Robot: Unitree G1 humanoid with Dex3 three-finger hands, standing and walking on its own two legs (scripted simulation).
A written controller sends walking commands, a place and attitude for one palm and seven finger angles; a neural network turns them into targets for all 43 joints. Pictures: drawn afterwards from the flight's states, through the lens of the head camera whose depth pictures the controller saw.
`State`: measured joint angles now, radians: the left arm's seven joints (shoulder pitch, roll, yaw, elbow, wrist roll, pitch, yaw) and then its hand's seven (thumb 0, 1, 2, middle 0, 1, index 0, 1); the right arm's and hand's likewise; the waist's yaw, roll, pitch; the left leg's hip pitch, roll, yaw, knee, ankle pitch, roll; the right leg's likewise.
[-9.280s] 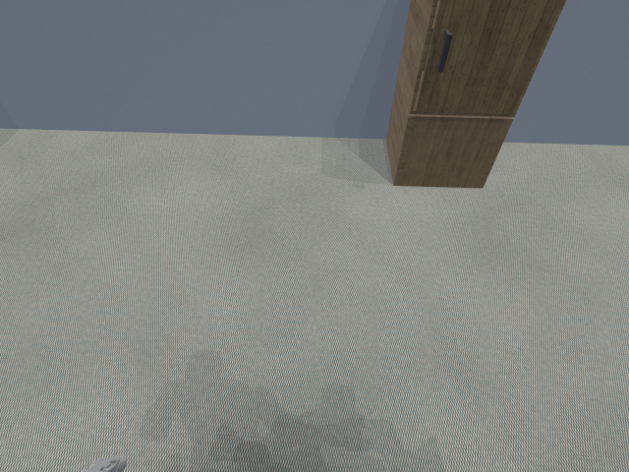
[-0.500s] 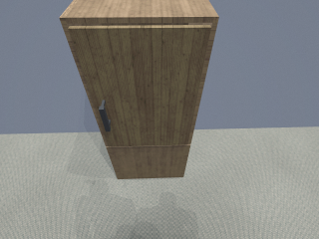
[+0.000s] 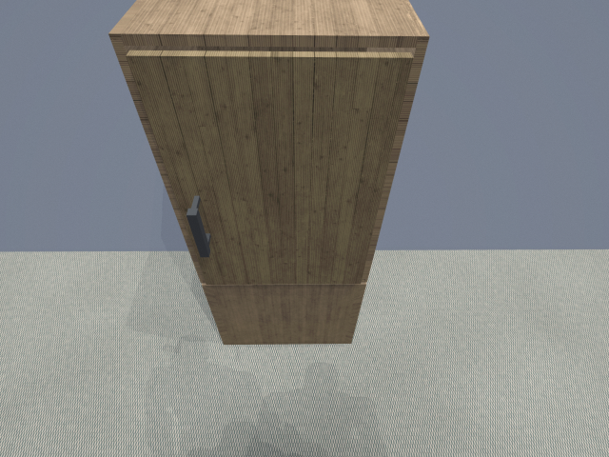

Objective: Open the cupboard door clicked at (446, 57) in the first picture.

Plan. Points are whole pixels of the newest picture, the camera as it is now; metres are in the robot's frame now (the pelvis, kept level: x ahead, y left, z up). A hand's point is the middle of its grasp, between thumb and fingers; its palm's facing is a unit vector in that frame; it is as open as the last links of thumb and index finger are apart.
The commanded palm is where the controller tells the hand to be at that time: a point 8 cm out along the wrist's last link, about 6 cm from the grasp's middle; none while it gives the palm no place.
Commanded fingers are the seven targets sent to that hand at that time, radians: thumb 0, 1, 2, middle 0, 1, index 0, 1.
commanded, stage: come to a stop and stand still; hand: left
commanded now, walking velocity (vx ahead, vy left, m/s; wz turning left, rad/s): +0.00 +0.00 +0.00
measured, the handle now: (200, 227) +0.54 +0.25 -0.09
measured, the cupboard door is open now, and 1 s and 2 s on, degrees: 0 0 0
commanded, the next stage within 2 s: look again from close up in 0.20 s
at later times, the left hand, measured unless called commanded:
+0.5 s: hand out of the picture +0.00 +0.18 -0.19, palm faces +0.00 -0.98 -0.19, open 7.4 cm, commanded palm none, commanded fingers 0.00 0.90 0.90 -0.20 -0.30 -0.20 -0.30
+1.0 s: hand out of the picture +0.08 +0.24 -0.09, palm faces +0.26 -0.95 -0.16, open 7.5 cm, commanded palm +0.08 +0.30 -0.08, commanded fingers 0.00 0.71 0.82 -0.21 -0.42 -0.21 -0.42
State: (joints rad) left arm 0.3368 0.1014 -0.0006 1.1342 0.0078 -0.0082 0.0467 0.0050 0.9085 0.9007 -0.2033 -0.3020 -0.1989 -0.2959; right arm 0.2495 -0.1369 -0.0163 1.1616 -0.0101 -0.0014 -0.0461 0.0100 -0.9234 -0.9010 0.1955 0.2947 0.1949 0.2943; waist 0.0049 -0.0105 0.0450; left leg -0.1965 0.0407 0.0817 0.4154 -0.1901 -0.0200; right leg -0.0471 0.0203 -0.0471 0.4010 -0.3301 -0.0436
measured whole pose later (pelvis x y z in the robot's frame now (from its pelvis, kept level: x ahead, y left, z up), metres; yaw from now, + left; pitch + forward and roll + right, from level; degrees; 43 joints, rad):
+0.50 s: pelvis +0.00 +0.01 -0.01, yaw -2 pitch -2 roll +0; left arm 0.34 0.14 -0.01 1.05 0.02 -0.02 0.06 0.01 0.91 0.90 -0.20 -0.30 -0.20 -0.30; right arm 0.27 -0.16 -0.02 1.04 -0.02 -0.01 -0.04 0.01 -0.92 -0.90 0.20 0.29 0.20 0.29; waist -0.01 -0.02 0.03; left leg -0.26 0.02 0.07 0.57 -0.28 0.01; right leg -0.10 0.02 -0.02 0.52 -0.39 -0.03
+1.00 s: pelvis -0.05 +0.05 -0.02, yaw +1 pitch +1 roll +0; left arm 0.54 0.19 0.03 0.20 -0.14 -0.05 0.11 0.02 0.88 0.89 -0.21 -0.32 -0.20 -0.32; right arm 0.34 -0.19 0.01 0.83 0.04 -0.21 -0.06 0.01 -0.91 -0.90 0.20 0.30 0.20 0.29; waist -0.01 -0.03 -0.01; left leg -0.40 -0.06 0.07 0.58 -0.20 0.06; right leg -0.30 -0.04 -0.05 0.65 -0.37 -0.02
